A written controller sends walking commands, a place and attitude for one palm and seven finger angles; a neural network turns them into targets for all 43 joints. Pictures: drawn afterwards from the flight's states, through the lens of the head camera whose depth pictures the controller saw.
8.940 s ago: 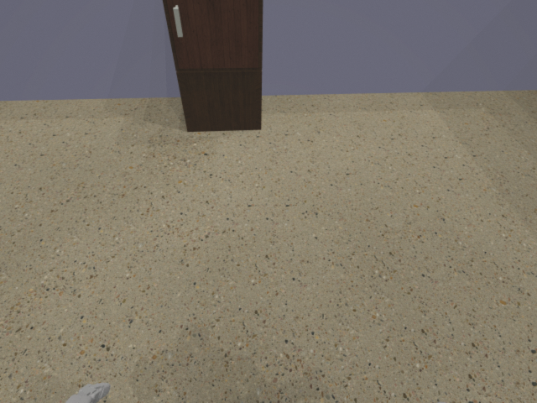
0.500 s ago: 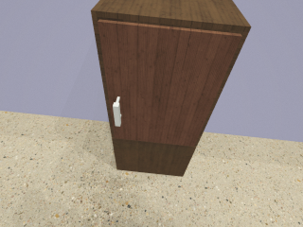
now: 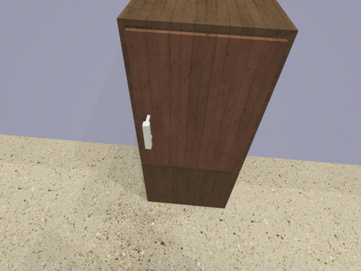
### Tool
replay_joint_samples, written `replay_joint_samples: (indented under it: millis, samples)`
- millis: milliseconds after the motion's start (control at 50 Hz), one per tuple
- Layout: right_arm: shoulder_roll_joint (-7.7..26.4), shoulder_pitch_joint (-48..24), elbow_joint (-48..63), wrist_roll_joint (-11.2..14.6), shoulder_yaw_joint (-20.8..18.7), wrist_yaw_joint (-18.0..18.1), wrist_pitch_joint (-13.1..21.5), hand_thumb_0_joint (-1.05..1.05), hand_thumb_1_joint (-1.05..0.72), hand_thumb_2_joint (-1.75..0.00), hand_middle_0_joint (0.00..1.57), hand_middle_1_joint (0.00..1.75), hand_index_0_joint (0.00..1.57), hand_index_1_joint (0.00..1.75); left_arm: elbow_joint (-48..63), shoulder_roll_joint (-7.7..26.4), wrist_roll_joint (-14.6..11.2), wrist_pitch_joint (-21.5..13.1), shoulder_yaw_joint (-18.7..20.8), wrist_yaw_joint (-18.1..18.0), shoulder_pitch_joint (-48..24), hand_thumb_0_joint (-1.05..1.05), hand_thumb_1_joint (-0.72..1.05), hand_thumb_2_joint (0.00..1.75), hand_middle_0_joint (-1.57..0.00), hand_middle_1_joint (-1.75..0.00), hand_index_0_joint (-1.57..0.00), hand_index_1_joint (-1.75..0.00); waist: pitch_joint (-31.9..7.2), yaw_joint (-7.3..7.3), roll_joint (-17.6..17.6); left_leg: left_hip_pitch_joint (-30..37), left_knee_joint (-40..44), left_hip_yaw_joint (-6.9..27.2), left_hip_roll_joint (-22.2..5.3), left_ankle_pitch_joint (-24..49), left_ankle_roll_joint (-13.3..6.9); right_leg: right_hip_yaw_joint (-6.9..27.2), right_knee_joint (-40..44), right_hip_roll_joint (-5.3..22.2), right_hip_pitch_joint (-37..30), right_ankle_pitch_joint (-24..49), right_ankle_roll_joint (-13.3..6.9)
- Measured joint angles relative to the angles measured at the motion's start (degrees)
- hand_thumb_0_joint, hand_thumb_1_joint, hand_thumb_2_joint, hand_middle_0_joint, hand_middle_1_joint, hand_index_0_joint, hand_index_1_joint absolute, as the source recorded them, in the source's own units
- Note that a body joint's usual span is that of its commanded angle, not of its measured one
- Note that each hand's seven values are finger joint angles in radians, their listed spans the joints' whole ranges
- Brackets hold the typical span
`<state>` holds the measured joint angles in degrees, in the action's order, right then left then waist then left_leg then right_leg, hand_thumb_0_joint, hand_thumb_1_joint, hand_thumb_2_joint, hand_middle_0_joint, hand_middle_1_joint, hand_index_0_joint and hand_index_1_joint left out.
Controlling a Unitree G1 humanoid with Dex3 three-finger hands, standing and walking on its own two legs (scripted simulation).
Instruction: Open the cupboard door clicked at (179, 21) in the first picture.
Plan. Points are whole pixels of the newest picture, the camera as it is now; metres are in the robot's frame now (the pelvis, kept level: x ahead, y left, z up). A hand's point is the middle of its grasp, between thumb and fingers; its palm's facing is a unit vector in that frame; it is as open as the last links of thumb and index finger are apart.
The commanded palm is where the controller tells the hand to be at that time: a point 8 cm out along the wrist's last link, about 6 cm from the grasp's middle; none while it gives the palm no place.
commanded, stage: come to a stop and stand still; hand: left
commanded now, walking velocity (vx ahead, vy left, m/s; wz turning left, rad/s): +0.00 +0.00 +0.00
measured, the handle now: (148, 132) +0.59 +0.16 -0.11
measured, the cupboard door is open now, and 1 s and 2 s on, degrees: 0 0 0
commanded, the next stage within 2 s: look again from close up in 0.10 s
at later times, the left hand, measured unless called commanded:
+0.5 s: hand out of the picture +0.03 +0.17 -0.18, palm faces +0.04 -0.98 -0.21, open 7.3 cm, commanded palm none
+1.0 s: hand (113, 213) +0.25 +0.18 -0.03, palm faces +0.25 -0.96 -0.08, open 7.6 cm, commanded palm +0.15 +0.23 -0.08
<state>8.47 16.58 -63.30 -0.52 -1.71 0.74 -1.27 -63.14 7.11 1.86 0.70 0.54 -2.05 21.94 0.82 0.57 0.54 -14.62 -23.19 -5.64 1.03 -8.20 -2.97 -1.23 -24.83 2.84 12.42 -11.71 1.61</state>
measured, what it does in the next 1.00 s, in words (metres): shifts its weight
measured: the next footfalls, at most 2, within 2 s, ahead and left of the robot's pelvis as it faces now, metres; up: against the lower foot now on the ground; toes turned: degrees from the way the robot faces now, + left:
none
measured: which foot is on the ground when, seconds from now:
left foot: down 0.00-1.00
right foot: down 0.00-1.00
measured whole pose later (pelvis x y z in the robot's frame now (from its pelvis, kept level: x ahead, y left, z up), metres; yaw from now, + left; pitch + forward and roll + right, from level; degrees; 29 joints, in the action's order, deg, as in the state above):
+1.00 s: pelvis +0.05 -0.02 -0.02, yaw +2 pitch +4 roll +0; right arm 13.2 15.4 -44.4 1.8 -1.0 3.1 14.2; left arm -11.6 9.7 -9.6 -12.5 6.0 -1.3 21.1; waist -4.2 -1.8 -0.5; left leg -24.8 -38.1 -2.4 0.5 -17.4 -1.5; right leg -3.5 -38.4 2.4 20.8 -21.5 0.4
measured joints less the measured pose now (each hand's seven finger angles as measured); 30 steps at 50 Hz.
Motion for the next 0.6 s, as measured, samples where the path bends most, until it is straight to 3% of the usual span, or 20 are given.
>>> replay_joint_samples:
  millis: [200,260,340,460,600]
  samples:
    - [-1.72,2.01,-1.32,0.02,0.14,0.09,0.24,0.00,-0.91,-0.89,0.20,0.30,0.20,0.30,-0.75,-1.06,-0.23,-0.44,0.04,-0.23,1.13,0.00,0.91,0.90,-0.20,-0.30,-0.20,-0.30,-0.20,-0.50,-0.96,-0.46,-0.59,-0.01,-0.58,0.17,0.56,0.52,-0.75,-0.76,0.73,0.42,-0.30]
    - [-1.57,2.19,0.77,-0.33,0.67,-0.69,-0.13,0.00,-0.91,-0.89,0.20,0.30,0.20,0.30,0.07,-1.03,-0.06,-0.77,-0.59,-0.82,0.95,0.00,0.91,0.90,-0.20,-0.30,-0.20,-0.30,0.15,-0.81,-1.40,-3.72,-6.48,0.66,-1.48,-4.88,1.86,0.01,-2.86,-1.44,2.26,-0.59,-0.64]
    - [-0.78,3.25,3.15,-0.64,0.71,-0.69,1.09,0.00,-0.91,-0.89,0.20,0.30,0.20,0.30,0.77,-0.68,-0.52,-0.94,-0.54,-0.46,0.11,0.00,0.91,0.90,-0.20,-0.30,-0.20,-0.30,-0.47,-1.93,-2.23,-5.28,-10.48,1.34,-1.57,-3.59,0.40,-0.59,-7.85,-1.45,3.80,-3.51,-0.85]
    - [0.03,3.23,3.51,-0.77,0.85,-0.17,0.87,0.01,-0.92,-0.89,0.19,0.30,0.20,0.30,3.32,0.06,-0.22,-1.39,-0.05,-0.27,-1.57,0.00,0.91,0.90,-0.20,-0.30,-0.20,-0.30,-3.12,-1.28,-2.71,-3.89,-9.77,0.76,-0.70,-5.35,-0.12,0.17,-8.30,-0.72,3.14,-4.79,-0.89]
    - [1.42,1.26,4.02,-0.40,0.98,-0.21,2.11,0.02,-0.93,-0.89,0.20,0.30,0.20,0.30,4.91,1.32,-0.43,-2.10,-0.10,-0.13,-3.19,0.00,0.91,0.90,-0.20,-0.30,-0.20,-0.30,-2.57,-0.95,-1.88,-2.05,-6.36,0.05,-0.58,-4.32,0.22,0.91,-6.04,-0.71,2.15,-4.07,-0.42]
